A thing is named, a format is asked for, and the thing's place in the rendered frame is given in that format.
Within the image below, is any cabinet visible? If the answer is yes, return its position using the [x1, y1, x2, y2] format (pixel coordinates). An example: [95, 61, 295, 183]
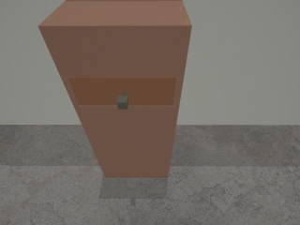
[38, 0, 192, 178]

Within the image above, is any handle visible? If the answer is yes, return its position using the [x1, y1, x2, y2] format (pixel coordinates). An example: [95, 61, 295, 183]
[116, 91, 128, 110]

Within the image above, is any drawer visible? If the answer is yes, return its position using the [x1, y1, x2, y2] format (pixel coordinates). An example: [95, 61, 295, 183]
[68, 76, 177, 106]

